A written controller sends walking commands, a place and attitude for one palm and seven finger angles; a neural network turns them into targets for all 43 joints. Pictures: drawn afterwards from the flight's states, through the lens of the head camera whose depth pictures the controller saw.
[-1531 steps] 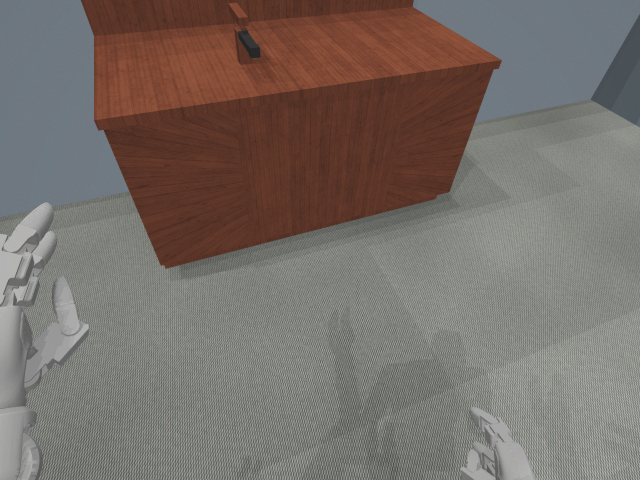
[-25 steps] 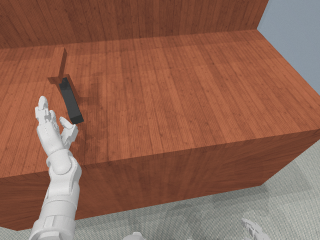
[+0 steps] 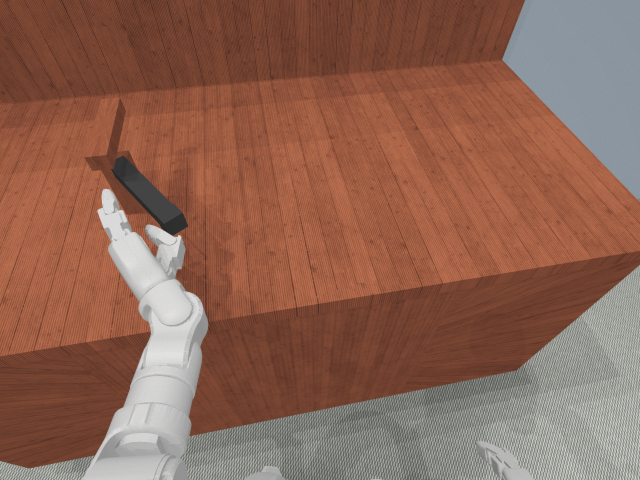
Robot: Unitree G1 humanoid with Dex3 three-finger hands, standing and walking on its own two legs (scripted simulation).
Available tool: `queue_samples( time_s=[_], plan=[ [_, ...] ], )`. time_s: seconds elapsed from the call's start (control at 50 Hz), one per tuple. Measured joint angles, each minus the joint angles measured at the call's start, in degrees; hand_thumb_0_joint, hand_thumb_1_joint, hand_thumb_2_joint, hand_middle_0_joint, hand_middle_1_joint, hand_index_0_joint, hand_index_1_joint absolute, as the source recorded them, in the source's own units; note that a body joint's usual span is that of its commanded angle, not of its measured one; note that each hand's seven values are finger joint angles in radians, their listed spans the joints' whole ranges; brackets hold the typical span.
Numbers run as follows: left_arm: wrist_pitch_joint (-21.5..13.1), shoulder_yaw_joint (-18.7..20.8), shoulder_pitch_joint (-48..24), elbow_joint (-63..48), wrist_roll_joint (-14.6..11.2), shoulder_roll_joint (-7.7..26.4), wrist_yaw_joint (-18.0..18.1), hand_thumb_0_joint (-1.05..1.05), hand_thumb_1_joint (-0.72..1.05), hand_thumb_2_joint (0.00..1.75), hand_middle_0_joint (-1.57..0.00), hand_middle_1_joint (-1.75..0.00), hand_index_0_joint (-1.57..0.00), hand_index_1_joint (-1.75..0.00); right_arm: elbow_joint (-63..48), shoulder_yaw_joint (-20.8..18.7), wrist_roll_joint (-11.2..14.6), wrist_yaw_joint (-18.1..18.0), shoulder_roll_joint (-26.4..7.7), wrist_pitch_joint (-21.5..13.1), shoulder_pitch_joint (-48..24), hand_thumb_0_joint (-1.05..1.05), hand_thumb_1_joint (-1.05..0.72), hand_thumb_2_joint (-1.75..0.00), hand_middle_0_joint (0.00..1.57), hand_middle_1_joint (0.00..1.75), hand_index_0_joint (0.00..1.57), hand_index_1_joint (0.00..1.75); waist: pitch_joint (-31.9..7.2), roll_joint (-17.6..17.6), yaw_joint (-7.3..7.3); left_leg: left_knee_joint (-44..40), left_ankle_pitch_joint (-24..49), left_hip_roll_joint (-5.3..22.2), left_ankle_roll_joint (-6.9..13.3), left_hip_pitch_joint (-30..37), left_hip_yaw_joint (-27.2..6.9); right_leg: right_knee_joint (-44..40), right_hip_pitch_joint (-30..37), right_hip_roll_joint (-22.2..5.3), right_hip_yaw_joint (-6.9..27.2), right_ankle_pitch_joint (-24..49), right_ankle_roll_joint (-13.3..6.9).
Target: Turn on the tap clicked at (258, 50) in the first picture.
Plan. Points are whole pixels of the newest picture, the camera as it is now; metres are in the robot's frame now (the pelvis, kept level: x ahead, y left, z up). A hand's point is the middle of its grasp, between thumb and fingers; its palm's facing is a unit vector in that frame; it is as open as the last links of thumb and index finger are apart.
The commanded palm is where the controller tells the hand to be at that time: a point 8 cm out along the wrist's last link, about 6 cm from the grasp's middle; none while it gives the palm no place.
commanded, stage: push the lever round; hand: left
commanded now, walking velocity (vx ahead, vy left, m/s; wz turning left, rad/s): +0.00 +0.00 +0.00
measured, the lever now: (171, 220) +0.43 +0.22 +0.08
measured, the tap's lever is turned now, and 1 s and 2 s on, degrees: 34 67 83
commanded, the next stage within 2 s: lift the hand up off the lever in 1.40 s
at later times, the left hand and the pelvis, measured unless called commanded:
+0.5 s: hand (209, 221) +0.44 +0.17 +0.07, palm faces +0.74 -0.67 -0.08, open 7.7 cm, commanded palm +0.39 +0.18 +0.07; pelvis +0.00 -0.01 +0.00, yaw +0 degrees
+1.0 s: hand (232, 202) +0.48 +0.14 +0.06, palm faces +0.78 -0.61 -0.13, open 8.2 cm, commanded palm +0.42 +0.16 +0.07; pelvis +0.01 -0.02 -0.01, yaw +0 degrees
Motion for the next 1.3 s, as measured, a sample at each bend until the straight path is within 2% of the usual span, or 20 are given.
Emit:
queue_samples(
  time_s=[0.58, 0.82, 1.12, 1.3],
  plan=[
    [1.58, 4.15, -13.5, 12.54, 4.54, -2.24, 11.4, 0.0, 0.92, 0.92, -0.15, -0.15, -0.15, -0.15, 2.08, -1.26, -2.23, 1.75, 0.61, 1.74, 0.94, 0.01, -0.9, -0.89, 0.2, 0.3, 0.2, 0.3, -1.29, 0.03, -2.18, 0.95, -0.45, 0.47, -1.03, -3.67, -0.61, 1.3, -3.8, 0.48, -0.64, -0.72, -1.08],
    [2.68, 7.32, -20.53, 18.94, 7.38, -2.87, 16.4, 0.0, 0.91, 0.91, -0.15, -0.15, -0.1, -0.13, 2.9, -1.41, -3.5, 2.79, 1.08, 2.11, 1.54, 0.01, -0.9, -0.89, 0.2, 0.3, 0.2, 0.3, -2.24, 0.06, -3.14, 1.66, -0.84, 0.42, -1.18, -6.11, -0.68, 2.24, -6.32, 0.42, -0.74, -1.27, -1.21],
    [2.96, 9.78, -22.95, 21.23, 9.05, -2.27, 17.93, 0.02, 0.9, 0.9, -0.15, -0.15, -0.07, -0.12, 3.26, -1.71, -4.19, 3.45, 1.27, 1.68, 3.19, 0.0, -0.9, -0.89, 0.2, 0.3, 0.2, 0.3, -2.76, -0.12, -4.05, 1.64, -0.93, 0.77, -1.52, -6.96, -0.67, 2.31, -7.3, 0.76, -0.73, -1.32, -1.56],
    [2.57, 11.1, -25.79, 24.38, 10.09, -0.62, 18.53, 0.02, 0.9, 0.9, -0.15, -0.15, -0.07, -0.12, 3.32, -1.75, -4.31, 3.13, 0.91, 1.14, 3.12, 0.0, -0.9, -0.89, 0.2, 0.3, 0.2, 0.3, -2.77, -0.29, -5.05, 1.96, -0.72, 0.88, -1.6, -8.12, -0.86, 2.49, -8.37, 0.86, -0.96, -1.07, -1.67]
  ],
)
